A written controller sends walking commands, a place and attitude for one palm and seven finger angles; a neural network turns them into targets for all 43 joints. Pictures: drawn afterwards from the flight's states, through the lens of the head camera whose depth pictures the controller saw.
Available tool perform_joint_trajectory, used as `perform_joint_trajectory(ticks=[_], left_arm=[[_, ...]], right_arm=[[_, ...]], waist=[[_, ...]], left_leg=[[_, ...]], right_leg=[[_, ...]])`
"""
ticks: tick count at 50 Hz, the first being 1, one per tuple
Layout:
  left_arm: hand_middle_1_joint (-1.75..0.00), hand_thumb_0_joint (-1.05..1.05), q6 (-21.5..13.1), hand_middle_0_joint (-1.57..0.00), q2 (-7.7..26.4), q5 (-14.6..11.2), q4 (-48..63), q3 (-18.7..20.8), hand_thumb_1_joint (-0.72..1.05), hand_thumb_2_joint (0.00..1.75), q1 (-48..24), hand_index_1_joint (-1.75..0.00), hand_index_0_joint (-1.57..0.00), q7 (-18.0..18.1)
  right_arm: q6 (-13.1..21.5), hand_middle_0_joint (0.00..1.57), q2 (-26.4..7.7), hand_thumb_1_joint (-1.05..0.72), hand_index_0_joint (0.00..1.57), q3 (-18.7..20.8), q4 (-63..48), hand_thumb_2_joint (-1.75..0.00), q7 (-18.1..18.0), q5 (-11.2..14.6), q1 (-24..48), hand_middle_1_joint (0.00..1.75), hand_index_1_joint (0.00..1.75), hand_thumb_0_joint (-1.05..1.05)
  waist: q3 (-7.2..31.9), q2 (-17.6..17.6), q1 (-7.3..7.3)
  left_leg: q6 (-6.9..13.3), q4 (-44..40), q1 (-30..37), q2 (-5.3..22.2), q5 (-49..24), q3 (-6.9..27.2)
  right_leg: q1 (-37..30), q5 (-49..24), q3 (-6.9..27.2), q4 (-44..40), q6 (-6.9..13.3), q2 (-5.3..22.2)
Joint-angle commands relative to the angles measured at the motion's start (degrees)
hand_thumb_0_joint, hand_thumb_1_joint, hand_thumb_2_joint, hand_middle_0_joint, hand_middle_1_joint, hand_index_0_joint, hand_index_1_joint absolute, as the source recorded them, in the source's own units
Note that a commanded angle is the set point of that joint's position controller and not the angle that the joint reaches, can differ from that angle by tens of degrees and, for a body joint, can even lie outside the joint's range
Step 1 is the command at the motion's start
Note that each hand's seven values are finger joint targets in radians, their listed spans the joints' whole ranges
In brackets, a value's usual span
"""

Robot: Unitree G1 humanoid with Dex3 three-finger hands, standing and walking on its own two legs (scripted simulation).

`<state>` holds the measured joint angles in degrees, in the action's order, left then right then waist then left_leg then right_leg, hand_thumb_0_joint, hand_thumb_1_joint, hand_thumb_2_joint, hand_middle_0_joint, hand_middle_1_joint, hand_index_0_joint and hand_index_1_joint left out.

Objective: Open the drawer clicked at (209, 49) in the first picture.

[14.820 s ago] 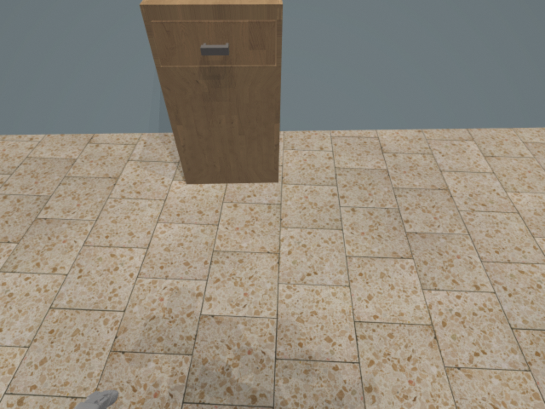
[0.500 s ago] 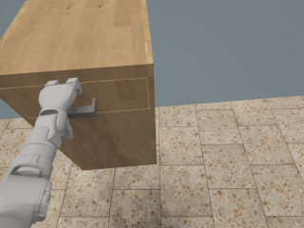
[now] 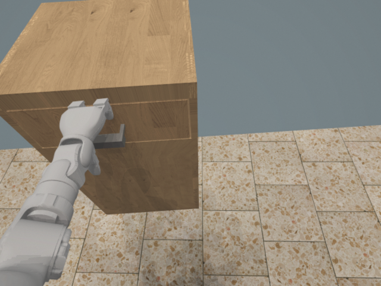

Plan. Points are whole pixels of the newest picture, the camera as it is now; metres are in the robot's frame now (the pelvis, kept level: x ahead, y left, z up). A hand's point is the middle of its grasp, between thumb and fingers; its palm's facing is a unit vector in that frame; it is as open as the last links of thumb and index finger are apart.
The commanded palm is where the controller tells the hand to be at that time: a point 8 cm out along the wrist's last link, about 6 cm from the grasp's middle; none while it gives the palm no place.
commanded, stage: move the hooked fingers above the handle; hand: left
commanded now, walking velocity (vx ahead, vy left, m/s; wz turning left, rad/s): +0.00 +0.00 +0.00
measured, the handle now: (106, 134) +0.49 +0.24 -0.02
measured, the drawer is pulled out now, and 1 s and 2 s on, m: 0.00 0.00 0.00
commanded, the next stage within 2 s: lower the fingers behind the handle in 0.44 s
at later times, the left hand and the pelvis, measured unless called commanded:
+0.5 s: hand (95, 144) +0.42 +0.23 +0.03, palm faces -0.10 -0.04 -0.99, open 13.8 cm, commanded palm +0.41 +0.24 +0.10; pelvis +0.00 +0.00 +0.00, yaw +1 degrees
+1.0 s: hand (103, 145) +0.43 +0.22 +0.01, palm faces -0.06 -0.05 -1.00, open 13.8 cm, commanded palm +0.41 +0.23 +0.06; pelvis +0.00 +0.00 -0.01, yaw +0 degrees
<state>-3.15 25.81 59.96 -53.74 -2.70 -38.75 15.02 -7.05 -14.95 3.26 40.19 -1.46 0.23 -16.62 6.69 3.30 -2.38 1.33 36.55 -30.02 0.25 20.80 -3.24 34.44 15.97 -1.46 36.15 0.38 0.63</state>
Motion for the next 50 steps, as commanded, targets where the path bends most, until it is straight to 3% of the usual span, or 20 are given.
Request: perform_joint_trajectory(ticks=[1, 4, 5, 8, 10, 14, 15, 20, 23, 24, 25, 27, 30, 35, 38, 39, 41, 46, 49, 50], left_arm=[[-1.20, 0.00, -2.0, -0.30, 15.3, 0.1, 10.7, 4.8, -0.50, 0.30, -19.5, -1.20, -0.30, 0.0], [-1.20, 0.00, -5.6, -0.30, 17.1, 0.7, 17.1, 6.7, -0.50, 0.30, -20.7, -1.20, -0.30, 1.2], [-1.20, 0.00, -6.2, -0.30, 16.5, 1.1, 18.1, 6.2, -0.50, 0.30, -21.8, -1.20, -0.30, 2.1], [-1.20, 0.00, -6.1, -0.30, 18.3, 1.5, 16.3, 8.7, -0.50, 0.30, -20.7, -1.20, -0.30, 4.8], [-1.20, 0.00, -4.8, -0.30, 19.3, 1.9, 15.1, 9.5, -0.50, 0.30, -21.6, -1.20, -0.30, 6.2], [-1.20, 0.00, -2.0, -0.30, 16.7, 1.6, 14.1, 7.4, -0.50, 0.30, -21.8, -1.20, -0.30, 6.4], [-1.20, 0.00, -1.4, -0.30, 14.1, 1.3, 14.0, 4.7, -0.50, 0.30, -21.4, -1.20, -0.30, 5.7], [-1.20, 0.00, -1.1, -0.30, 9.4, -1.4, 15.0, 0.9, -0.50, 0.30, -17.1, -1.20, -0.30, 0.8], [-1.20, 0.00, -2.6, -0.30, 12.4, -0.8, 14.2, 2.5, -0.50, 0.30, -19.4, -1.20, -0.30, -0.3], [-1.20, 0.00, -3.8, -0.30, 15.3, -0.4, 15.6, 4.9, -0.50, 0.30, -20.2, -1.20, -0.30, 0.1], [-1.20, 0.00, -4.6, -0.30, 14.7, 0.0, 17.4, 4.2, -0.50, 0.30, -21.4, -1.20, -0.30, 0.6], [-1.20, 0.00, -5.9, -0.30, 17.8, 1.3, 17.8, 7.4, -0.50, 0.30, -22.4, -1.20, -0.30, 2.6], [-1.20, 0.00, -5.8, -0.30, 18.7, 2.0, 15.8, 9.6, -0.50, 0.30, -19.7, -1.20, -0.30, 5.5], [-1.20, 0.00, -1.4, -0.30, 12.0, 2.4, 9.9, 4.4, -0.50, 0.30, -17.7, -1.20, -0.30, 7.2], [-1.20, 0.00, 0.0, -0.30, 11.2, 2.0, 9.1, 2.9, -0.50, 0.30, -19.6, -1.20, -0.30, 6.0], [-1.20, 0.00, -0.4, -0.30, 10.3, 1.5, 9.3, 2.0, -0.50, 0.30, -21.2, -1.20, -0.30, 5.3], [-1.20, 0.00, -1.9, -0.30, 11.2, 1.1, 11.0, 2.1, -0.50, 0.30, -23.7, -1.20, -0.30, 4.5], [-1.20, 0.00, -6.7, -0.30, 15.8, 2.2, 13.1, 6.3, -0.50, 0.30, -24.3, -1.20, -0.30, 5.6], [-1.20, 0.00, -6.4, -0.30, 14.4, 2.6, 10.8, 7.0, -0.50, 0.30, -20.5, -1.20, -0.30, 7.9], [-1.20, 0.00, -5.7, -0.30, 14.5, 2.7, 9.2, 7.6, -0.50, 0.30, -17.9, -1.20, -0.30, 8.5]], right_arm=[[1.4, 0.20, -8.8, -0.90, 0.20, 2.7, -5.7, -0.90, -1.2, 0.2, -3.6, 0.30, 0.30, 0.00], [1.6, 0.20, -8.2, -0.90, 0.20, 2.9, -6.7, -0.90, -1.4, -0.3, -3.3, 0.30, 0.30, 0.00], [1.7, 0.20, -7.8, -0.90, 0.20, 3.0, -6.4, -0.90, -1.2, -0.3, -3.4, 0.30, 0.30, 0.00], [1.9, 0.20, -7.8, -0.90, 0.20, 3.0, -5.5, -0.90, -0.8, -0.5, -3.4, 0.30, 0.30, 0.00], [2.1, 0.20, -7.8, -0.90, 0.20, 3.0, -5.0, -0.90, -0.7, -0.5, -3.4, 0.30, 0.30, 0.00], [2.3, 0.20, -8.0, -0.90, 0.20, 3.4, -4.4, -0.90, -0.2, -0.4, -4.0, 0.30, 0.30, 0.00], [2.3, 0.20, -7.9, -0.90, 0.20, 3.5, -4.5, -0.90, 0.0, -0.2, -4.1, 0.30, 0.30, 0.00], [1.9, 0.20, -8.4, -0.90, 0.20, 3.7, -5.2, -0.90, -0.2, 0.1, -3.6, 0.30, 0.30, 0.00], [1.6, 0.20, -8.6, -0.90, 0.20, 3.1, -5.2, -0.90, -0.9, 0.2, -3.1, 0.30, 0.30, 0.00], [1.5, 0.20, -8.7, -0.90, 0.20, 3.0, -5.3, -0.90, -1.1, 0.0, -3.0, 0.30, 0.30, 0.00], [1.6, 0.20, -8.3, -0.90, 0.20, 2.9, -5.8, -0.90, -1.1, -0.1, -2.8, 0.30, 0.30, 0.00], [1.8, 0.20, -7.9, -0.90, 0.20, 3.0, -5.4, -0.90, -1.4, -0.3, -2.9, 0.30, 0.30, 0.00], [1.9, 0.20, -7.5, -0.90, 0.20, 2.9, -4.9, -0.90, -0.8, -0.7, -2.8, 0.30, 0.30, 0.00], [2.5, 0.20, -7.7, -0.90, 0.20, 3.3, -4.5, -0.90, 0.3, -0.5, -3.5, 0.30, 0.30, 0.00], [2.5, 0.20, -8.2, -0.90, 0.20, 3.5, -4.4, -0.90, 0.2, -0.4, -4.4, 0.30, 0.30, 0.00], [2.5, 0.20, -8.4, -0.90, 0.20, 3.5, -4.3, -0.90, -0.1, -0.4, -4.6, 0.30, 0.30, 0.00], [2.6, 0.20, -8.5, -0.90, 0.20, 3.7, -4.1, -0.90, -0.5, -0.4, -5.0, 0.30, 0.30, 0.00], [2.7, 0.20, -8.1, -0.90, 0.20, 3.5, -3.5, -0.90, -1.2, -1.0, -5.7, 0.30, 0.30, 0.00], [2.7, 0.20, -7.8, -0.90, 0.20, 3.5, -2.9, -0.90, -0.2, -1.6, -5.8, 0.30, 0.30, 0.00], [2.5, 0.20, -7.8, -0.90, 0.20, 3.5, -2.7, -0.90, 0.2, -1.5, -6.0, 0.30, 0.30, 0.00]], waist=[[17.4, -6.1, -0.34], [21.0, -1.1, 0.80], [21.3, 0.4, 0.31], [19.2, -0.3, 0.59], [20.1, -0.1, 0.58], [23.9, -0.3, 0.06], [24.0, 0.2, -0.36], [21.5, -4.1, -0.78], [16.1, -5.9, -1.21], [16.6, -5.2, -0.40], [17.9, -2.8, -0.34], [18.9, -1.1, 0.32], [19.9, 0.5, 1.33], [20.4, -1.1, 0.05], [21.4, -3.9, -1.09], [21.4, -4.8, -2.11], [21.8, -4.8, -2.59], [23.0, -1.1, -1.50], [22.8, 2.5, -0.18], [23.1, 0.9, 0.18]], left_leg=[[1.3, -3.2, 4.9, -1.6, -20.6, 1.0], [1.1, -2.5, 7.1, -1.7, -24.0, 1.3], [1.0, -2.1, 7.8, -1.7, -24.2, 1.5], [0.6, -2.0, 6.1, -1.7, -22.5, 1.5], [0.6, -1.9, 5.5, -1.9, -22.1, 1.4], [0.4, -1.4, 7.7, -1.7, -26.1, 1.2], [0.3, -1.5, 8.7, -1.5, -26.7, 1.3], [1.0, -2.2, 9.3, -1.3, -26.6, 1.2], [1.2, -3.1, 6.5, -1.6, -20.3, 1.4], [1.2, -3.4, 6.3, -1.7, -20.6, 1.5], [1.2, -3.2, 7.0, -1.9, -20.6, 1.4], [0.9, -2.6, 6.9, -1.9, -22.2, 1.6], [0.4, -1.8, 5.6, -2.0, -23.3, 1.6], [0.1, -0.9, 5.2, -1.5, -23.3, 0.9], [0.5, -0.9, 5.0, -1.6, -21.7, 0.8], [0.7, -0.7, 5.5, -1.5, -21.4, 1.3], [1.1, -0.3, 5.8, -1.6, -20.2, 1.4], [1.0, 1.2, 5.1, -1.8, -21.4, 2.3], [0.2, 2.5, 4.4, -1.6, -25.5, 2.4], [0.1, 2.8, 3.3, -1.5, -25.8, 2.1]], right_leg=[[-16.9, -18.7, 0.6, -2.5, 1.4, -1.7], [-17.3, -19.9, 0.9, -1.4, 1.9, -1.8], [-15.9, -19.5, 0.9, -1.1, 1.9, -1.9], [-14.4, -17.6, 0.5, -0.8, 2.0, -2.1], [-14.7, -17.3, 0.6, -0.6, 2.0, -2.1], [-16.2, -20.7, 0.4, -0.4, 2.0, -2.2], [-15.7, -20.9, 0.2, -0.5, 1.8, -2.2], [-17.1, -22.4, 0.3, -2.2, 1.4, -2.0], [-15.4, -17.8, 0.5, -3.1, 1.4, -1.8], [-16.3, -17.6, 0.6, -2.9, 1.6, -1.6], [-16.1, -17.6, 0.9, -2.6, 1.7, -1.6], [-15.3, -17.9, 0.7, -1.5, 2.0, -1.8], [-15.0, -18.3, 0.6, -0.1, 2.2, -2.0], [-12.5, -18.0, -0.1, 0.3, 2.0, -2.3], [-13.6, -18.4, 0.3, -0.4, 1.7, -2.2], [-13.1, -18.1, 0.4, -0.7, 1.6, -2.2], [-12.9, -17.7, 0.8, -0.9, 1.4, -2.0], [-10.7, -17.0, 0.9, 1.2, 1.9, -2.2], [-8.4, -18.0, 0.1, 3.0, 2.4, -2.4], [-8.9, -18.7, 0.1, 3.5, 2.2, -2.5]])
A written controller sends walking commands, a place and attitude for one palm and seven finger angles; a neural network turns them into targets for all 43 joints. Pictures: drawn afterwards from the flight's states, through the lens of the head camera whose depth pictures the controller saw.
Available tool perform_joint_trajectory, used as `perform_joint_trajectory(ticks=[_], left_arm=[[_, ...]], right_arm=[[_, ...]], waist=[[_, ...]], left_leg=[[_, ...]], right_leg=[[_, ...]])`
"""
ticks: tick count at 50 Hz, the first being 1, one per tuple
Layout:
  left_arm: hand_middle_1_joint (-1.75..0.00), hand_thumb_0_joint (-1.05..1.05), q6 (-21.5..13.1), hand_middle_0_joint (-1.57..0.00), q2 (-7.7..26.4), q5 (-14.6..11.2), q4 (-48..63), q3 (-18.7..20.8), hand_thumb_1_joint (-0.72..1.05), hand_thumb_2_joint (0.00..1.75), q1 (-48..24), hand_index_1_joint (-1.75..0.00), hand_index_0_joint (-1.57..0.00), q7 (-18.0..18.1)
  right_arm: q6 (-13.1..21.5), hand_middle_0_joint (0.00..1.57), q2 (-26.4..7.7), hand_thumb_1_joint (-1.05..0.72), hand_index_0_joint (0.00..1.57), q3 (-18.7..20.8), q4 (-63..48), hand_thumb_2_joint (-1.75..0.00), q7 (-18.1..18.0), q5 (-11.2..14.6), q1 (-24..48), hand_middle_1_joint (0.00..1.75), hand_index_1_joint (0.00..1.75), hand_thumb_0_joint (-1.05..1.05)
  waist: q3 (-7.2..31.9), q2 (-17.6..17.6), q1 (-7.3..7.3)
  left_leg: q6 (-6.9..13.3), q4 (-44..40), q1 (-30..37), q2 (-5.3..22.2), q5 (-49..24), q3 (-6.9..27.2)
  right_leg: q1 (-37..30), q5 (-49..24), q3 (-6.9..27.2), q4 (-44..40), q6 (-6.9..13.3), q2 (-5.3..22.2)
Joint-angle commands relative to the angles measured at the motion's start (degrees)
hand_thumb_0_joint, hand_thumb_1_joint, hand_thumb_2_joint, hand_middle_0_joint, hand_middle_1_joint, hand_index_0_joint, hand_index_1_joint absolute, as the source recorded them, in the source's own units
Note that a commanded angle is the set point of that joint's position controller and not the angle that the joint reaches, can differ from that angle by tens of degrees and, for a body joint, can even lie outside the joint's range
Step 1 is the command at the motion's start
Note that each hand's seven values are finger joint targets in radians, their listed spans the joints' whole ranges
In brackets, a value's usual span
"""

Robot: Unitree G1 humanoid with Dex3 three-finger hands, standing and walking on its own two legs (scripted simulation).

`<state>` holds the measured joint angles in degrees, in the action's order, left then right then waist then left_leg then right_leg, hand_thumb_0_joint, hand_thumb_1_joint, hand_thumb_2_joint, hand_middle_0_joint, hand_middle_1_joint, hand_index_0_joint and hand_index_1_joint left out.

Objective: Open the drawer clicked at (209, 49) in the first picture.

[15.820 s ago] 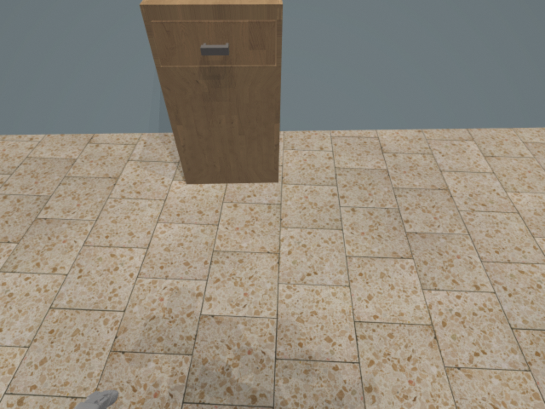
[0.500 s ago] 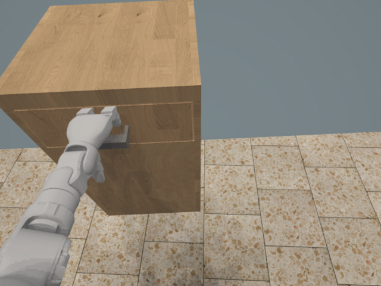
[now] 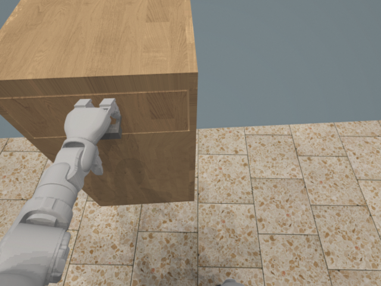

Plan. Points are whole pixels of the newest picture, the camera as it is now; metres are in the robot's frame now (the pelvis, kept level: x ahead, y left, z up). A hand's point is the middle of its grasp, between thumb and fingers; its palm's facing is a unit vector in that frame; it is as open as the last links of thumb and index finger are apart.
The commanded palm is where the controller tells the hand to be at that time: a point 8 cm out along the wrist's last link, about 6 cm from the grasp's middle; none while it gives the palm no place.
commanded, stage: lower the fingers behind the handle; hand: left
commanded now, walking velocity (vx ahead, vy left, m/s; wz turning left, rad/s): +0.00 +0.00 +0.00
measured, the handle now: (101, 125) +0.50 +0.23 -0.01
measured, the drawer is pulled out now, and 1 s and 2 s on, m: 0.00 0.00 0.00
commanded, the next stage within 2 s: lift the fingers back up to retry in 1.14 s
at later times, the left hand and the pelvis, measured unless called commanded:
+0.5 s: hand (95, 141) +0.44 +0.23 -0.01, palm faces -0.04 -0.02 -1.00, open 13.8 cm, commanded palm +0.42 +0.23 +0.04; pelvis -0.01 +0.00 -0.01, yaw +0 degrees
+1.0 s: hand (96, 142) +0.44 +0.23 -0.01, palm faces -0.05 +0.01 -1.00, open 13.8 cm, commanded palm +0.42 +0.23 +0.02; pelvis -0.03 +0.00 -0.03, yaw +0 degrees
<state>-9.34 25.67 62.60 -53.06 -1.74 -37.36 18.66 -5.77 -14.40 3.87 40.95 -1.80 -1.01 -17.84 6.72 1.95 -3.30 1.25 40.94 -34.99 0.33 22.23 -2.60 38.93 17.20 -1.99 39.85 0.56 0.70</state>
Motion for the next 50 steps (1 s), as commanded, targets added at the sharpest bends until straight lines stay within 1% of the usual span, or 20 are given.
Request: perform_joint_trajectory(ticks=[1, 3, 6, 9, 10, 11, 17, 19, 20, 22, 24, 26, 30, 32, 37, 39, 44, 46, 49, 50], left_arm=[[-1.20, 0.00, 1.7, -0.30, 13.3, -0.2, 7.0, 5.8, -0.50, 0.30, -18.0, -1.20, -0.30, 5.3], [-1.20, 0.00, 3.9, -0.30, 14.2, -0.3, 4.1, 6.2, -0.50, 0.30, -16.5, -1.20, -0.30, 5.8], [-1.20, 0.00, 5.6, -0.30, 14.4, 0.3, 4.8, 5.2, -0.50, 0.30, -19.4, -1.20, -0.30, 5.6], [-1.20, 0.00, 4.5, -0.30, 14.5, 0.0, 7.4, 4.8, -0.50, 0.30, -23.0, -1.20, -0.30, 4.9], [-1.20, 0.00, 3.2, -0.30, 16.4, 0.3, 10.1, 6.0, -0.50, 0.30, -24.5, -1.20, -0.30, 4.8], [-1.20, 0.00, 3.3, -0.30, 14.0, 0.0, 7.7, 4.6, -0.50, 0.30, -21.7, -1.20, -0.30, 4.8], [-1.20, 0.00, 3.4, -0.30, 10.9, 0.0, 3.3, 2.2, -0.50, 0.30, -20.0, -1.20, -0.30, 4.5], [-1.20, 0.00, 3.9, -0.30, 12.6, 0.0, 1.0, 3.4, -0.50, 0.30, -19.7, -1.20, -0.30, 4.5], [-1.20, 0.00, 4.0, -0.30, 14.4, 0.4, 1.2, 4.1, -0.50, 0.30, -20.5, -1.20, -0.30, 4.6], [-1.20, 0.00, 4.7, -0.30, 12.5, 0.2, 0.3, 2.4, -0.50, 0.30, -20.9, -1.20, -0.30, 4.4], [-1.20, 0.00, 4.8, -0.30, 13.8, 0.2, -0.3, 3.7, -0.50, 0.30, -20.5, -1.20, -0.30, 4.3], [-1.20, 0.00, 5.4, -0.30, 10.5, 0.0, -1.3, 1.0, -0.50, 0.30, -20.0, -1.20, -0.30, 4.0], [-1.20, 0.00, 5.7, -0.30, 10.5, -0.1, -2.1, 1.3, -0.50, 0.30, -19.0, -1.20, -0.30, 3.6], [-1.20, 0.00, 5.9, -0.30, 8.7, -0.4, -3.1, -0.2, -0.50, 0.30, -19.6, -1.20, -0.30, 3.2], [-1.20, 0.00, 6.4, -0.30, 10.3, -0.5, -5.8, -0.3, -0.50, 0.30, -20.6, -1.20, -0.30, 2.1], [-1.20, 0.00, 6.2, -0.30, 12.1, -0.6, -4.7, 0.9, -0.50, 0.30, -21.7, -1.20, -0.30, 1.9], [-1.20, 0.00, 6.2, -0.30, 12.3, -1.0, -4.2, 0.8, -0.50, 0.30, -22.0, -1.20, -0.30, 1.1], [-1.20, 0.00, 6.0, -0.30, 10.2, -1.2, -3.9, -0.8, -0.50, 0.30, -22.4, -1.20, -0.30, 1.0], [-1.20, 0.00, 5.7, -0.30, 12.3, -1.3, -3.9, 0.6, -0.50, 0.30, -23.8, -1.20, -0.30, 0.9], [-1.20, 0.00, 5.7, -0.30, 11.0, -1.4, -4.3, -0.7, -0.50, 0.30, -23.4, -1.20, -0.30, 0.9]], right_arm=[[1.1, 0.20, -8.4, -0.90, 0.20, 2.9, -3.6, -0.90, 0.9, -0.3, -4.8, 0.30, 0.30, 0.00], [0.9, 0.20, -8.9, -0.90, 0.20, 2.7, -3.7, -0.90, 1.2, 0.0, -4.7, 0.30, 0.30, 0.00], [0.8, 0.20, -9.3, -0.90, 0.20, 2.8, -4.1, -0.90, 1.2, 0.3, -4.9, 0.30, 0.30, 0.00], [1.0, 0.20, -9.5, -0.90, 0.20, 3.1, -4.2, -0.90, 0.6, 0.1, -5.2, 0.30, 0.30, 0.00], [1.1, 0.20, -9.5, -0.90, 0.20, 3.3, -4.1, -0.90, 0.4, 0.1, -5.7, 0.30, 0.30, 0.00], [0.9, 0.20, -9.1, -0.90, 0.20, 3.3, -3.9, -0.90, 0.4, 0.0, -5.7, 0.30, 0.30, 0.00], [1.0, 0.20, -9.1, -0.90, 0.20, 2.9, -3.4, -0.90, 0.6, 0.2, -5.8, 0.30, 0.30, 0.00], [1.0, 0.20, -9.6, -0.90, 0.20, 2.6, -3.1, -0.90, 0.6, 0.2, -5.9, 0.30, 0.30, 0.00], [1.0, 0.20, -9.7, -0.90, 0.20, 2.5, -3.3, -0.90, 0.5, 0.3, -6.1, 0.30, 0.30, 0.00], [1.1, 0.20, -9.6, -0.90, 0.20, 2.5, -3.6, -0.90, 0.4, 0.3, -6.3, 0.30, 0.30, 0.00], [1.0, 0.20, -9.8, -0.90, 0.20, 2.4, -3.5, -0.90, 0.5, 0.2, -6.6, 0.30, 0.30, 0.00], [1.1, 0.20, -9.4, -0.90, 0.20, 2.4, -4.0, -0.90, 0.5, 0.4, -6.8, 0.30, 0.30, 0.00], [1.1, 0.20, -9.6, -0.90, 0.20, 2.3, -4.3, -0.90, 0.6, 0.4, -7.0, 0.30, 0.30, 0.00], [1.3, 0.20, -9.6, -0.90, 0.20, 2.3, -4.2, -0.90, 0.5, 0.5, -7.1, 0.30, 0.30, 0.00], [1.6, 0.20, -9.9, -0.90, 0.20, 1.7, -4.4, -0.90, -0.1, 0.8, -7.3, 0.30, 0.30, 0.00], [1.7, 0.20, -10.2, -0.90, 0.20, 1.7, -4.5, -0.90, -0.1, 0.7, -7.7, 0.30, 0.30, 0.00], [1.8, 0.20, -10.0, -0.90, 0.20, 1.5, -4.8, -0.90, -0.4, 0.8, -8.1, 0.30, 0.30, 0.00], [2.0, 0.20, -9.7, -0.90, 0.20, 1.5, -5.0, -0.90, -0.4, 1.0, -8.2, 0.30, 0.30, 0.00], [2.1, 0.20, -10.1, -0.90, 0.20, 1.4, -4.8, -0.90, -0.5, 0.9, -8.3, 0.30, 0.30, 0.00], [2.2, 0.20, -9.9, -0.90, 0.20, 1.4, -5.0, -0.90, -0.5, 1.1, -8.4, 0.30, 0.30, 0.00]], waist=[[22.1, 1.3, 0.88], [20.6, -2.2, 0.92], [22.1, -1.9, 0.37], [23.6, -2.2, -1.25], [26.0, -0.3, -0.83], [25.5, -0.3, -0.81], [19.6, -1.1, -1.59], [18.0, -2.3, -1.82], [18.8, -1.9, -1.59], [19.0, -2.4, -2.14], [20.2, -1.9, -1.50], [19.6, -2.3, -2.12], [20.1, -2.9, -1.77], [18.3, -4.0, -2.72], [16.1, -4.6, -3.32], [18.0, -4.2, -2.93], [19.7, -4.3, -2.99], [18.7, -3.5, -3.21], [18.2, -4.0, -3.50], [17.8, -3.5, -3.68]], left_leg=[[0.2, -1.5, 7.2, -1.5, -26.3, 1.1], [0.4, -1.9, 4.0, -1.7, -23.0, 0.4], [0.6, -2.1, 3.6, -1.7, -21.9, 0.2], [1.1, -1.2, 5.1, -1.5, -22.2, 0.7], [1.0, -0.9, 6.3, -1.4, -23.1, 1.0], [1.0, -0.7, 6.5, -1.6, -23.5, 0.9], [0.9, -0.3, 3.5, -1.5, -18.9, 1.1], [1.0, 0.1, 1.6, -1.5, -16.9, 1.1], [1.0, 0.2, 1.0, -1.6, -16.2, 1.2], [1.1, 0.6, 0.5, -1.7, -15.7, 1.0], [1.0, 1.2, 0.1, -1.7, -16.6, 1.2], [0.9, 1.5, -0.1, -1.6, -15.9, 1.1], [1.0, 2.4, -1.1, -1.6, -15.0, 1.2], [1.1, 2.7, -2.2, -1.5, -12.8, 1.2], [1.4, 3.6, -5.8, -1.6, -8.4, 1.3], [1.4, 3.9, -6.0, -1.7, -8.1, 1.4], [1.5, 4.6, -6.4, -1.7, -8.0, 1.4], [1.4, 4.3, -6.5, -1.6, -6.6, 1.4], [1.5, 4.5, -6.9, -1.5, -5.7, 1.9], [1.6, 4.5, -6.9, -1.6, -5.0, 1.7]], right_leg=[[-13.3, -20.2, 0.6, -0.4, 2.0, -2.7], [-14.6, -19.9, 0.7, -0.8, 1.7, -2.6], [-15.3, -19.7, 1.1, -0.7, 1.6, -2.4], [-14.8, -20.1, 1.5, -0.9, 1.4, -2.4], [-14.8, -20.2, 1.7, -0.3, 1.4, -2.3], [-14.5, -20.2, 1.4, -0.1, 1.5, -2.5], [-9.2, -15.1, 0.8, -0.3, 1.6, -2.6], [-8.4, -13.6, 0.9, -0.2, 1.6, -2.6], [-8.4, -13.1, 1.1, 0.2, 1.6, -2.5], [-8.0, -13.0, 0.9, 0.4, 1.5, -2.5], [-8.1, -13.5, 0.9, 1.3, 1.7, -2.6], [-6.8, -12.8, 0.6, 1.4, 1.5, -2.6], [-6.1, -11.9, 0.6, 2.1, 1.5, -2.6], [-4.3, -10.1, 0.6, 1.8, 1.4, -2.6], [-1.8, -6.2, 0.9, 2.5, 1.3, -2.4], [-2.5, -5.9, 1.1, 2.9, 1.4, -2.3], [-2.9, -6.1, 1.2, 3.4, 1.2, -2.3], [-1.9, -4.5, 1.0, 3.1, 1.1, -2.3], [-0.6, -3.0, 0.9, 3.3, 1.3, -2.4], [-0.4, -2.4, 1.0, 3.0, 1.2, -2.4]])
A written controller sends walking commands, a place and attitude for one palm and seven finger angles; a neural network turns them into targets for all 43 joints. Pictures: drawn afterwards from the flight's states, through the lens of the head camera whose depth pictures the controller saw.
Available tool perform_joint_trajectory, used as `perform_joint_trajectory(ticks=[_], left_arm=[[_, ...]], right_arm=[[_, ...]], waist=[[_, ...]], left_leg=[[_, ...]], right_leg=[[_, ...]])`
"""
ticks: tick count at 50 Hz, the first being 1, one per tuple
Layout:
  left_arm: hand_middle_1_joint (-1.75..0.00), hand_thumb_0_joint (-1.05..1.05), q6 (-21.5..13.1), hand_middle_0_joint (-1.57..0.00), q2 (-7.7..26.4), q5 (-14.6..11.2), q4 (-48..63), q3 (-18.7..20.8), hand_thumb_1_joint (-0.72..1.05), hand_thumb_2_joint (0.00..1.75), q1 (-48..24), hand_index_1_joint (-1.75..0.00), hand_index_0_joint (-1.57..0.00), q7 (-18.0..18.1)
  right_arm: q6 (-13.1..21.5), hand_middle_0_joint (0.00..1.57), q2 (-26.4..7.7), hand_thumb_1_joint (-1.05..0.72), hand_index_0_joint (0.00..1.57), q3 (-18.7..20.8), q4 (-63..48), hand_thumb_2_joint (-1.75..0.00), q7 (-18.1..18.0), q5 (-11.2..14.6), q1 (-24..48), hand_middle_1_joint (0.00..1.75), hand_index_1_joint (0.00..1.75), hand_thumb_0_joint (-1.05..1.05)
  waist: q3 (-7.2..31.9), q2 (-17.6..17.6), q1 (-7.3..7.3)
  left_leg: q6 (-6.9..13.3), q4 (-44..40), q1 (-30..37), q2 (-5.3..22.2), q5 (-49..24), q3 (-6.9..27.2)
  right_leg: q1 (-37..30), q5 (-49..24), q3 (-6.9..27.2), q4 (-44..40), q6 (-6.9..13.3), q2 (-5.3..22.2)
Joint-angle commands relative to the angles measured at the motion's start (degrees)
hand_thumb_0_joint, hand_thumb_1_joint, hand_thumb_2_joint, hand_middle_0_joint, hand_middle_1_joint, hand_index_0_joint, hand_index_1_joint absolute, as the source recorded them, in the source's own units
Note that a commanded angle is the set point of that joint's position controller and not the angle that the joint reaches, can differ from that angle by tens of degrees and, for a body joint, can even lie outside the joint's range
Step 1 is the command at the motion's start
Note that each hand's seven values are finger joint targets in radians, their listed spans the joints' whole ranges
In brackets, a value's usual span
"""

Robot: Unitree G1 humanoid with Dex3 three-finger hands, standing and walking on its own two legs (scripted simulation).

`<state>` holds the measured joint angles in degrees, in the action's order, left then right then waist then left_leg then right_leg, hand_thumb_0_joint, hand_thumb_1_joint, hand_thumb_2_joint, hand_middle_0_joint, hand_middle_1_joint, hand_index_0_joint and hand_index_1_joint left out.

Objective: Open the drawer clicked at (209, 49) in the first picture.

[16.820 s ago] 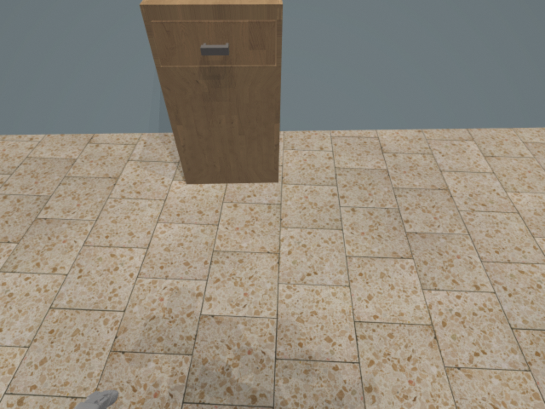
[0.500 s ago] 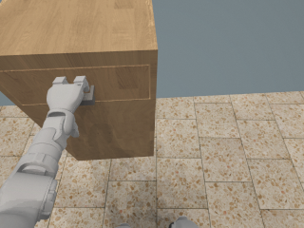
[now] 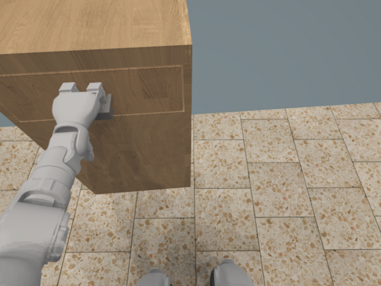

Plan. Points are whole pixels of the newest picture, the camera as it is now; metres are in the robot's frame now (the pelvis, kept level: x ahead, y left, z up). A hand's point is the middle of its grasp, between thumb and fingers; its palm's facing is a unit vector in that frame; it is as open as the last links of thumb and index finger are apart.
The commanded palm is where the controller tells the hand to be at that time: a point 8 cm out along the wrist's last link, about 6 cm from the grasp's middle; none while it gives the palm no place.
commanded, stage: lower the fingers behind the handle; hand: left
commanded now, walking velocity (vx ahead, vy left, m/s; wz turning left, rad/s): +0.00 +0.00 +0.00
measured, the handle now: (91, 105) +0.53 +0.23 +0.01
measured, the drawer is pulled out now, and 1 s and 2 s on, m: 0.00 0.00 0.00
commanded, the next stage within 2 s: lift the fingers back up to retry in 0.14 s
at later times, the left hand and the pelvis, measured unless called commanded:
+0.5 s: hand (86, 122) +0.47 +0.23 +0.02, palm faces -0.07 -0.02 -1.00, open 13.9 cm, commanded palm +0.45 +0.23 +0.09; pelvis +0.01 +0.00 +0.01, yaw +0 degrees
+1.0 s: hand (82, 105) +0.47 +0.22 +0.08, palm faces -0.04 -0.03 -1.00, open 13.8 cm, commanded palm +0.44 +0.22 +0.13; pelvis +0.05 +0.00 +0.04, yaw +0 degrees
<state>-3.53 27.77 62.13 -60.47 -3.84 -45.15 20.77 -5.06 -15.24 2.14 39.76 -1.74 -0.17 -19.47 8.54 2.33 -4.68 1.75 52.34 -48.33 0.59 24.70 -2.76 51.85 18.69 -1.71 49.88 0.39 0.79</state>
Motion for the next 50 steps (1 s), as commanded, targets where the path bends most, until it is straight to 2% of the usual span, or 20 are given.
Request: perform_joint_trajectory(ticks=[1, 5, 7, 10, 11, 12, 15, 18, 23, 25, 27, 29, 31, 34, 36, 40, 43, 46, 48, 50], left_arm=[[-1.20, 0.00, -0.3, -0.30, 9.1, -0.9, 3.3, 1.8, -0.50, 0.30, -15.7, -1.20, -0.30, -1.2], [-1.20, 0.00, -0.8, -0.30, 9.8, -1.1, 3.8, 2.5, -0.50, 0.30, -14.8, -1.20, -0.30, -1.1], [-1.20, 0.00, -0.8, -0.30, 10.3, -1.1, 3.6, 3.0, -0.50, 0.30, -14.2, -1.20, -0.30, -1.2], [-1.20, 0.00, -0.9, -0.30, 8.2, -0.8, 4.2, 1.0, -0.50, 0.30, -15.9, -1.20, -0.30, -0.9], [-1.20, 0.00, -0.7, -0.30, 7.6, -1.0, 3.4, 1.0, -0.50, 0.30, -15.0, -1.20, -0.30, -0.8], [-1.20, 0.00, -0.5, -0.30, 9.2, -1.1, 3.3, 2.4, -0.50, 0.30, -14.0, -1.20, -0.30, -0.7], [-1.20, 0.00, -0.8, -0.30, 12.7, -1.0, 8.3, 4.4, -0.50, 0.30, -18.0, -1.20, -0.30, -0.2], [-1.20, 0.00, -0.5, -0.30, 10.7, -1.2, 10.0, 3.3, -0.50, 0.30, -18.5, -1.20, -0.30, 0.1], [-1.20, 0.00, -1.4, -0.30, 10.0, -1.2, 15.7, 3.2, -0.50, 0.30, -21.4, -1.20, -0.30, 1.2], [-1.20, 0.00, -2.3, -0.30, 11.8, -1.3, 18.2, 5.2, -0.50, 0.30, -21.0, -1.20, -0.30, 1.5], [-1.20, 0.00, -2.6, -0.30, 13.2, -1.2, 19.2, 6.7, -0.50, 0.30, -19.1, -1.20, -0.30, 1.7], [-1.20, 0.00, -2.4, -0.30, 11.4, -0.9, 20.4, 5.3, -0.50, 0.30, -20.1, -1.20, -0.30, 2.2], [-1.20, 0.00, -1.4, -0.30, 10.7, -0.3, 19.6, 4.8, -0.50, 0.30, -19.6, -1.20, -0.30, 2.9], [-1.20, 0.00, 0.7, -0.30, 11.5, -0.9, 20.4, 6.0, -0.50, 0.30, -18.2, -1.20, -0.30, 2.9], [-1.20, 0.00, 2.0, -0.30, 8.8, -1.3, 21.6, 4.0, -0.50, 0.30, -17.1, -1.20, -0.30, 2.1], [-1.20, 0.00, 2.3, -0.30, 10.5, -2.3, 28.9, 5.6, -0.50, 0.30, -14.8, -1.20, -0.30, 0.5], [-1.20, 0.00, 3.9, -0.30, 8.4, -2.2, 26.1, 4.1, -0.50, 0.30, -11.4, -1.20, -0.30, -1.0], [-1.20, 0.00, 5.2, -0.30, 9.4, -2.4, 21.1, 4.8, -0.50, 0.30, -7.9, -1.20, -0.30, -3.1], [-1.20, 0.00, 5.4, -0.30, 8.9, -2.3, 20.6, 3.5, -0.50, 0.30, -8.0, -1.20, -0.30, -4.7], [-1.20, 0.00, 3.6, -0.30, 9.8, -2.0, 24.4, 3.6, -0.50, 0.30, -8.9, -1.20, -0.30, -5.9]], right_arm=[[1.7, 0.20, -9.0, -0.90, 0.20, 3.1, -3.7, -0.90, -0.6, 0.2, -6.9, 0.30, 0.30, 0.00], [1.9, 0.20, -9.0, -0.90, 0.20, 3.1, -3.8, -0.90, -0.5, 0.1, -7.1, 0.30, 0.30, 0.00], [1.9, 0.20, -9.1, -0.90, 0.20, 3.1, -3.7, -0.90, -0.7, 0.2, -7.0, 0.30, 0.30, 0.00], [2.0, 0.20, -8.9, -0.90, 0.20, 3.2, -3.6, -0.90, -0.5, 0.2, -7.2, 0.30, 0.30, 0.00], [2.0, 0.20, -8.8, -0.90, 0.20, 3.3, -3.4, -0.90, -0.4, 0.2, -7.1, 0.30, 0.30, 0.00], [2.0, 0.20, -9.1, -0.90, 0.20, 3.2, -3.5, -0.90, -0.4, 0.2, -7.0, 0.30, 0.30, 0.00], [1.7, 0.20, -9.1, -0.90, 0.20, 3.3, -3.8, -0.90, -0.5, 0.0, -7.5, 0.30, 0.30, 0.00], [1.5, 0.20, -8.6, -0.90, 0.20, 3.6, -3.9, -0.90, -0.4, 0.2, -6.9, 0.30, 0.30, 0.00], [1.5, 0.20, -8.2, -0.90, 0.20, 3.9, -3.8, -0.90, -0.3, -0.1, -6.2, 0.30, 0.30, 0.00], [1.5, 0.20, -8.2, -0.90, 0.20, 4.1, -3.7, -0.90, -0.3, -0.3, -6.0, 0.30, 0.30, 0.00], [1.2, 0.20, -8.2, -0.90, 0.20, 4.1, -3.9, -0.90, -0.3, -0.3, -5.3, 0.30, 0.30, 0.00], [1.1, 0.20, -8.0, -0.90, 0.20, 4.2, -3.7, -0.90, -0.2, -0.4, -4.8, 0.30, 0.30, 0.00], [0.9, 0.20, -8.0, -0.90, 0.20, 4.2, -3.3, -0.90, 0.2, -0.2, -4.4, 0.30, 0.30, 0.00], [0.4, 0.20, -8.1, -0.90, 0.20, 4.2, -3.6, -0.90, 0.6, -0.2, -3.8, 0.30, 0.30, 0.00], [0.2, 0.20, -7.6, -0.90, 0.20, 4.4, -4.1, -0.90, 0.9, 0.1, -3.2, 0.30, 0.30, 0.00], [0.0, 0.20, -7.5, -0.90, 0.20, 4.5, -5.4, -0.90, 0.8, 0.3, -1.8, 0.30, 0.30, 0.00], [-0.3, 0.20, -7.5, -0.90, 0.20, 4.3, -5.2, -0.90, 0.8, 0.5, -0.7, 0.30, 0.30, 0.00], [-0.9, 0.20, -7.9, -0.90, 0.20, 3.6, -5.2, -0.90, 0.4, 0.8, 0.2, 0.30, 0.30, 0.00], [-1.2, 0.20, -7.8, -0.90, 0.20, 3.2, -5.9, -0.90, 0.0, 0.9, 1.3, 0.30, 0.30, 0.00], [-1.2, 0.20, -7.6, -0.90, 0.20, 3.4, -6.7, -0.90, -0.2, 0.8, 1.8, 0.30, 0.30, 0.00]], waist=[[16.4, -4.3, -2.19], [17.7, -3.6, -1.65], [17.2, -5.4, -1.77], [16.5, -3.0, -2.21], [16.0, -4.0, -2.23], [16.0, -4.0, -1.76], [21.4, -1.5, -1.21], [21.3, -1.2, -1.38], [22.7, 1.1, -1.26], [24.7, 1.5, -0.36], [24.5, 1.1, 0.47], [23.1, 2.7, -0.12], [20.7, 3.4, 0.26], [23.0, 3.2, 1.33], [23.1, 3.2, 1.41], [26.1, 2.9, 2.58], [20.6, -1.8, 2.33], [15.7, -5.9, 2.75], [14.3, -5.5, 2.76], [17.6, -2.4, 3.34]], left_leg=[[1.1, -6.9, 6.3, -1.8, -7.5, 1.9], [1.1, -6.6, 6.0, -1.9, -8.0, 1.7], [1.1, -6.5, 5.4, -1.8, -7.9, 1.8], [1.0, -6.8, 6.5, -1.7, -7.7, 2.1], [1.1, -6.7, 6.4, -1.7, -7.3, 2.0], [1.1, -6.7, 6.0, -1.7, -7.5, 1.9], [1.1, -7.3, 9.0, -1.9, -10.6, 1.9], [0.9, -8.6, 12.3, -1.7, -12.3, 2.2], [0.6, -10.3, 18.3, -1.3, -16.8, 2.9], [0.6, -10.7, 20.1, -1.4, -20.1, 3.0], [0.4, -11.2, 20.7, -1.4, -22.5, 2.9], [0.1, -11.7, 22.6, -1.2, -24.7, 3.2], [-0.4, -12.5, 23.8, -0.8, -26.1, 3.5], [-0.6, -13.2, 26.2, -0.8, -31.2, 3.2], [-0.7, -13.7, 27.7, -0.6, -34.0, 3.0], [-0.7, -14.3, 31.5, -0.3, -42.0, 3.0], [-0.3, -16.1, 29.1, -0.5, -38.6, 2.2], [0.1, -17.9, 25.6, -1.1, -32.3, 0.9], [0.3, -18.9, 24.5, -1.6, -28.5, 0.2], [0.4, -18.6, 26.2, -1.9, -30.4, -0.1]], right_leg=[[-13.5, -4.0, 0.7, -6.8, 1.3, -2.4], [-14.7, -5.0, 1.1, -6.6, 1.3, -2.4], [-14.7, -5.0, 1.0, -6.6, 1.2, -2.4], [-12.7, -3.9, 0.6, -6.7, 1.4, -2.5], [-12.7, -3.7, 0.7, -7.0, 1.3, -2.5], [-13.1, -3.8, 0.7, -6.9, 1.4, -2.5], [-17.1, -7.1, 1.2, -7.1, 1.3, -2.5], [-17.5, -7.8, 0.6, -8.2, 1.4, -2.7], [-19.2, -10.4, 0.2, -9.5, 1.6, -2.9], [-21.6, -13.1, 0.3, -9.6, 1.6, -2.9], [-23.3, -15.2, 0.3, -9.8, 1.7, -2.9], [-22.3, -15.6, -0.3, -10.2, 1.9, -2.9], [-21.0, -14.8, -0.9, -10.5, 2.0, -3.1], [-24.6, -18.3, -0.8, -11.1, 2.1, -3.1], [-25.9, -20.5, -0.8, -11.5, 1.9, -3.1], [-31.1, -26.0, -0.5, -12.2, 1.6, -2.8], [-32.5, -26.2, -0.8, -13.7, 1.4, -2.7], [-34.3, -26.0, -0.5, -14.9, 1.5, -2.4], [-35.5, -25.4, -0.1, -15.7, 1.5, -2.0], [-37.4, -27.1, 0.6, -15.3, 1.6, -1.7]])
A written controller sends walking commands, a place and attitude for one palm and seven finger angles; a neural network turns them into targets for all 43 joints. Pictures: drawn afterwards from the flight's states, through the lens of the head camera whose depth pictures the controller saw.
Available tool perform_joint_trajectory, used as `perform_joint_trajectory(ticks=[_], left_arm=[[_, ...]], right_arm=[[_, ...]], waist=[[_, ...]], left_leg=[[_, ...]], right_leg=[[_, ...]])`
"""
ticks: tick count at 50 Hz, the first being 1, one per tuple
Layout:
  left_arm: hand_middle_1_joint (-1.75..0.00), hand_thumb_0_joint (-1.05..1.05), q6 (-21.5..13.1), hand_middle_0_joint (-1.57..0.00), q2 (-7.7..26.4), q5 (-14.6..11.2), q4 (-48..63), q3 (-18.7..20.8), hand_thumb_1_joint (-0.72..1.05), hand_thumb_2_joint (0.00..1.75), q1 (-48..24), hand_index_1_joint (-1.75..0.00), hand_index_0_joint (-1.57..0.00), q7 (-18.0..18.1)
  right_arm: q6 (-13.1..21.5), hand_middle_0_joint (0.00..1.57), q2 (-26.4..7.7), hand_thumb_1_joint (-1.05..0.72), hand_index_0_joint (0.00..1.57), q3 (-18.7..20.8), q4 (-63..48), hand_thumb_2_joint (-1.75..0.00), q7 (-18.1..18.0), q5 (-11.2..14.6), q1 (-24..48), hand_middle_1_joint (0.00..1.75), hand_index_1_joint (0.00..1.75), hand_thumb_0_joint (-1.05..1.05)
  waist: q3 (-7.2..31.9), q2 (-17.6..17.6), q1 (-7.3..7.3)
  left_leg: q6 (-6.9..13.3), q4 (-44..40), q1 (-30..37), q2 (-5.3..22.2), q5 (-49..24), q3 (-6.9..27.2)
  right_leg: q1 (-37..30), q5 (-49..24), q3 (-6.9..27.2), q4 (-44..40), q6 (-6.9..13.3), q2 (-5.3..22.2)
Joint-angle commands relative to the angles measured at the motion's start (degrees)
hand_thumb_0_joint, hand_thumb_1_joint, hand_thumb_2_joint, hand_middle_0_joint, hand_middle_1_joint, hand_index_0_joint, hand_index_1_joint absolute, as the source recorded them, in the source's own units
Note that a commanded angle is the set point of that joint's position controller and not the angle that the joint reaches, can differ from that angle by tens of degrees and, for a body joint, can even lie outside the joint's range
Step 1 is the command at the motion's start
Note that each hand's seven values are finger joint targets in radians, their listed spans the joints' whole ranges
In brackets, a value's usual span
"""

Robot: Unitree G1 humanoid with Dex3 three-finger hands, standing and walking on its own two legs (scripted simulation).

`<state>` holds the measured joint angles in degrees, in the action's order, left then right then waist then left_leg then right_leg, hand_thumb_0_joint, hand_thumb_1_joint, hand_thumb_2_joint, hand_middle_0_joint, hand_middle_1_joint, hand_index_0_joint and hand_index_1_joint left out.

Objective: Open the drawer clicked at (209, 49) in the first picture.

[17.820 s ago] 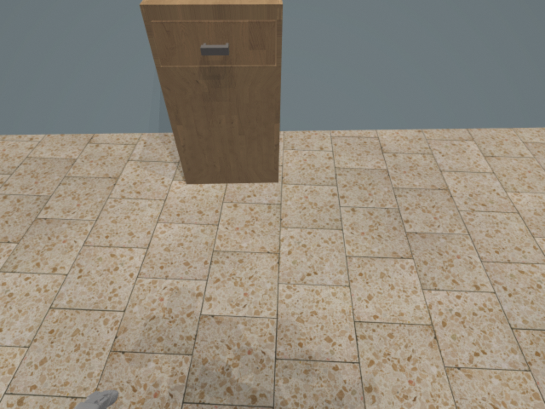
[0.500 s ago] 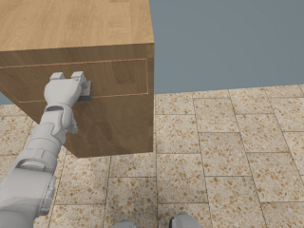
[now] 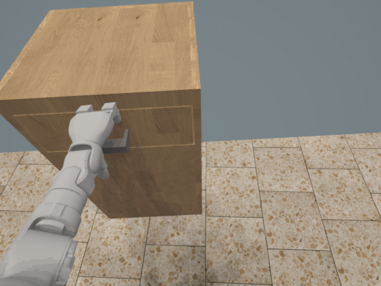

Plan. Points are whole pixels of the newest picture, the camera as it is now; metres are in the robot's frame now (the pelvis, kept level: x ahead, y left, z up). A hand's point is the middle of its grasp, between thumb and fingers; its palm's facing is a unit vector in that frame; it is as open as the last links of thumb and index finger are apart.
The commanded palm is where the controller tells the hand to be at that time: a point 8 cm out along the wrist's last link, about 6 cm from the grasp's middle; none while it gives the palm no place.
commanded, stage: lift the fingers back up to retry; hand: left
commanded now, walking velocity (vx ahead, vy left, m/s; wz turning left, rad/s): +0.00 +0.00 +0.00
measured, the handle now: (109, 139) +0.48 +0.24 -0.02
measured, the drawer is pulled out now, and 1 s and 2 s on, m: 0.00 0.00 0.00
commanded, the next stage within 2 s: re-aim the fingers above the handle in 0.02 s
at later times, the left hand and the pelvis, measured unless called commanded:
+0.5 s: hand (99, 144) +0.42 +0.23 +0.04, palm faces -0.06 -0.01 -1.00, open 13.8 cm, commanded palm +0.40 +0.23 +0.10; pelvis -0.01 -0.01 +0.00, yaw +1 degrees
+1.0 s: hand (94, 150) +0.41 +0.24 +0.03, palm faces -0.09 -0.03 -1.00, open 13.8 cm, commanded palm +0.40 +0.24 +0.10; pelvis -0.02 +0.01 +0.00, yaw +0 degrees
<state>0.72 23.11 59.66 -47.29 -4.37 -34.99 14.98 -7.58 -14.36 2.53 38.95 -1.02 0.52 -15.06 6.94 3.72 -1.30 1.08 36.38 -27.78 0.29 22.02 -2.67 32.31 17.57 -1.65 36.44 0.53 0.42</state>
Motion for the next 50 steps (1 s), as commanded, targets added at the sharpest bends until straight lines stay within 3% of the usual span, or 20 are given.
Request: perform_joint_trajectory(ticks=[1, 2, 5, 8, 9, 11, 16, 22, 24, 27, 29, 31, 34, 35, 39, 42, 43, 44, 48, 50], left_arm=[[-1.20, 0.00, -1.6, -0.30, 14.4, 0.5, 13.1, 4.2, -0.50, 0.30, -19.3, -1.20, -0.30, -0.5], [-1.20, 0.00, -2.7, -0.30, 13.4, 0.0, 15.0, 3.5, -0.50, 0.30, -19.0, -1.20, -0.30, -0.9], [-1.20, 0.00, -6.0, -0.30, 15.4, -0.6, 17.4, 5.9, -0.50, 0.30, -18.1, -1.20, -0.30, -1.0], [-1.20, 0.00, -7.9, -0.30, 14.2, 0.1, 17.2, 4.7, -0.50, 0.30, -21.7, -1.20, -0.30, 0.5], [-1.20, 0.00, -8.1, -0.30, 15.7, 0.4, 16.3, 6.3, -0.50, 0.30, -22.0, -1.20, -0.30, 1.4], [-1.20, 0.00, -8.2, -0.30, 18.2, 1.2, 15.3, 8.3, -0.50, 0.30, -23.3, -1.20, -0.30, 3.1], [-1.20, 0.00, -6.4, -0.30, 17.2, 1.7, 12.8, 7.2, -0.50, 0.30, -25.6, -1.20, -0.30, 5.2], [-1.20, 0.00, -3.7, -0.30, 14.2, 0.4, 6.2, 3.5, -0.50, 0.30, -24.8, -1.20, -0.30, 2.2], [-1.20, 0.00, -4.5, -0.30, 16.8, 0.3, 6.2, 5.7, -0.50, 0.30, -24.7, -1.20, -0.30, 1.3], [-1.20, 0.00, -6.5, -0.30, 15.4, -0.2, 7.7, 5.4, -0.50, 0.30, -22.9, -1.20, -0.30, 0.8], [-1.20, 0.00, -7.2, -0.30, 19.6, 0.4, 5.9, 9.0, -0.50, 0.30, -22.3, -1.20, -0.30, 1.5], [-1.20, 0.00, -7.4, -0.30, 21.0, 1.1, 5.9, 9.7, -0.50, 0.30, -24.1, -1.20, -0.30, 2.8], [-1.20, 0.00, -7.5, -0.30, 24.8, 2.1, 7.1, 13.0, -0.50, 0.30, -24.6, -1.20, -0.30, 4.8], [-1.20, 0.00, -7.3, -0.30, 24.2, 2.3, 7.6, 12.3, -0.50, 0.30, -24.7, -1.20, -0.30, 5.3], [-1.20, 0.00, -6.4, -0.30, 22.0, 1.6, 6.3, 11.0, -0.50, 0.30, -23.1, -1.20, -0.30, 5.6], [-1.20, 0.00, -5.7, -0.30, 16.8, 0.7, 5.2, 6.0, -0.50, 0.30, -23.8, -1.20, -0.30, 4.0], [-1.20, 0.00, -5.9, -0.30, 17.2, 0.6, 5.8, 6.0, -0.50, 0.30, -24.0, -1.20, -0.30, 3.4], [-1.20, 0.00, -6.0, -0.30, 14.4, 0.2, 6.0, 3.2, -0.50, 0.30, -26.0, -1.20, -0.30, 2.7], [-1.20, 0.00, -8.2, -0.30, 13.5, -0.2, 9.5, 2.1, -0.50, 0.30, -29.2, -1.20, -0.30, 1.6], [-1.20, 0.00, -9.1, -0.30, 15.3, 0.2, 10.1, 3.4, -0.50, 0.30, -31.7, -1.20, -0.30, 2.2]], right_arm=[[1.4, 0.20, -8.4, -0.90, 0.20, 3.2, -6.1, -0.90, -1.1, -0.1, -2.6, 0.30, 0.30, 0.00], [1.5, 0.20, -8.2, -0.90, 0.20, 3.3, -6.4, -0.90, -1.2, -0.2, -2.5, 0.30, 0.30, 0.00], [1.8, 0.20, -7.9, -0.90, 0.20, 3.6, -6.2, -0.90, -1.5, -0.4, -2.6, 0.30, 0.30, 0.00], [2.2, 0.20, -7.7, -0.90, 0.20, 3.6, -5.3, -0.90, -1.6, -0.5, -2.6, 0.30, 0.30, 0.00], [2.3, 0.20, -7.7, -0.90, 0.20, 3.7, -5.0, -0.90, -1.6, -0.5, -2.8, 0.30, 0.30, 0.00], [2.6, 0.20, -7.8, -0.90, 0.20, 3.7, -4.4, -0.90, -1.6, -0.5, -3.1, 0.30, 0.30, 0.00], [3.0, 0.20, -7.8, -0.90, 0.20, 4.0, -3.4, -0.90, -1.3, -0.6, -3.6, 0.30, 0.30, 0.00], [2.8, 0.20, -8.6, -0.90, 0.20, 3.7, -3.7, -0.90, -1.2, -0.1, -4.1, 0.30, 0.30, 0.00], [2.7, 0.20, -8.9, -0.90, 0.20, 3.6, -4.0, -0.90, -1.5, -0.3, -4.4, 0.30, 0.30, 0.00], [2.7, 0.20, -8.5, -0.90, 0.20, 3.6, -4.5, -0.90, -1.5, -0.2, -4.6, 0.30, 0.30, 0.00], [2.6, 0.20, -9.0, -0.90, 0.20, 3.4, -4.2, -0.90, -1.7, -0.4, -4.7, 0.30, 0.30, 0.00], [2.8, 0.20, -8.8, -0.90, 0.20, 3.2, -4.1, -0.90, -1.7, -0.2, -4.8, 0.30, 0.30, 0.00], [2.9, 0.20, -9.0, -0.90, 0.20, 3.4, -3.8, -0.90, -1.6, -0.5, -4.8, 0.30, 0.30, 0.00], [3.0, 0.20, -8.7, -0.90, 0.20, 3.5, -4.0, -0.90, -1.5, -0.5, -5.0, 0.30, 0.30, 0.00], [3.5, 0.20, -8.9, -0.90, 0.20, 4.0, -3.3, -0.90, -1.1, -0.5, -5.8, 0.30, 0.30, 0.00], [3.8, 0.20, -9.1, -0.90, 0.20, 4.3, -3.1, -0.90, -1.2, 0.1, -6.2, 0.30, 0.30, 0.00], [3.8, 0.20, -9.3, -0.90, 0.20, 4.4, -3.1, -0.90, -1.3, 0.2, -6.3, 0.30, 0.30, 0.00], [3.8, 0.20, -9.3, -0.90, 0.20, 4.3, -3.1, -0.90, -1.4, 0.1, -6.3, 0.30, 0.30, 0.00], [4.0, 0.20, -9.0, -0.90, 0.20, 4.4, -2.9, -0.90, -1.8, 0.0, -6.6, 0.30, 0.30, 0.00], [4.0, 0.20, -9.0, -0.90, 0.20, 4.2, -2.6, -0.90, -1.8, -0.2, -6.8, 0.30, 0.30, 0.00]], waist=[[20.6, -3.4, -0.05], [21.4, -3.1, -0.23], [20.7, -3.2, -0.28], [18.4, -2.9, -1.39], [18.2, -3.1, -1.27], [19.4, -2.0, -0.91], [22.8, -0.4, -1.28], [20.3, -4.0, -2.10], [20.8, -4.5, -1.52], [20.3, -4.3, -0.98], [18.7, -5.1, -0.47], [16.8, -4.8, -0.65], [20.0, -2.9, 0.55], [21.6, -0.9, 0.61], [23.0, -1.7, -0.27], [20.2, -3.3, -2.32], [20.4, -3.2, -2.19], [19.3, -3.4, -3.56], [19.2, -1.6, -3.77], [18.0, 0.5, -3.71]], left_leg=[[1.2, -2.3, 7.0, -1.5, -29.4, -0.1], [1.3, -2.0, 7.7, -1.7, -29.9, -0.1], [1.3, -1.4, 7.9, -1.8, -31.3, 0.3], [1.2, -1.1, 6.9, -2.1, -27.9, 0.4], [1.1, -1.1, 6.5, -2.1, -27.1, 0.4], [1.0, -0.8, 5.7, -2.4, -26.1, 0.5], [0.7, -0.3, 6.3, -2.4, -26.8, 0.6], [1.1, -1.5, 4.1, -2.3, -21.9, 0.3], [1.2, -1.8, 3.6, -2.2, -22.5, 0.5], [1.3, -1.9, 3.6, -2.2, -22.9, 0.4], [1.3, -2.2, 1.3, -2.2, -21.4, 0.6], [1.3, -2.4, -0.3, -2.1, -18.7, 0.4], [1.2, -2.1, -0.1, -2.2, -19.8, 0.2], [1.0, -2.0, 0.4, -2.2, -20.2, 0.0], [0.9, -1.3, 1.9, -1.9, -23.3, 0.1], [1.1, -1.8, 3.1, -1.5, -20.7, 0.2], [1.2, -1.9, 3.6, -1.4, -20.4, 0.4], [1.3, -1.9, 4.3, -1.4, -20.3, 0.7], [1.2, -1.6, 7.4, -1.4, -21.1, 1.9], [0.9, -1.4, 7.5, -1.3, -21.2, 2.5]], right_leg=[[-17.9, -27.2, 0.6, -1.8, 1.5, -1.4], [-18.3, -28.2, 0.8, -1.8, 1.4, -1.4], [-18.0, -29.7, 1.0, -1.6, 1.2, -1.4], [-14.8, -26.5, 0.8, -1.5, 1.2, -1.4], [-14.7, -25.3, 0.8, -1.6, 1.4, -1.4], [-14.6, -24.6, 1.0, -1.0, 1.5, -1.5], [-14.0, -24.1, 0.7, -0.4, 1.7, -1.7], [-14.4, -21.1, 0.8, -2.0, 1.2, -1.6], [-15.8, -21.6, 0.9, -2.0, 1.3, -1.5], [-15.7, -22.3, 1.0, -1.9, 1.3, -1.6], [-15.6, -20.6, 1.2, -1.8, 1.4, -1.6], [-14.2, -18.0, 1.4, -1.9, 1.3, -1.5], [-15.1, -18.0, 1.6, -1.0, 1.6, -1.7], [-15.2, -18.5, 1.7, -0.7, 1.6, -1.7], [-15.1, -21.3, 1.3, -0.6, 1.5, -2.0], [-12.3, -18.5, 0.9, -2.1, 1.2, -2.1], [-12.0, -17.7, 0.9, -2.3, 1.2, -2.1], [-10.9, -17.3, 0.9, -2.8, 1.3, -2.1], [-8.3, -15.6, 0.5, -2.7, 1.5, -2.3], [-6.4, -14.2, 0.3, -2.4, 1.7, -2.2]])
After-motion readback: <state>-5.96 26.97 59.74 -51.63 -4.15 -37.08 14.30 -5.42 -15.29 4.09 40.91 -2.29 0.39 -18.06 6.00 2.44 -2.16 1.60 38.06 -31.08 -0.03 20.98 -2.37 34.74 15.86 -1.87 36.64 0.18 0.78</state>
